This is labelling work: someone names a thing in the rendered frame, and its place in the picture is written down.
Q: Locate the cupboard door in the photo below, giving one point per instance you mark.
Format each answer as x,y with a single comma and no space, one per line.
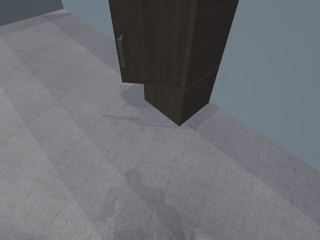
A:
154,39

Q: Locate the handle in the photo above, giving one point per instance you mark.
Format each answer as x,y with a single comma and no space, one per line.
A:
121,51

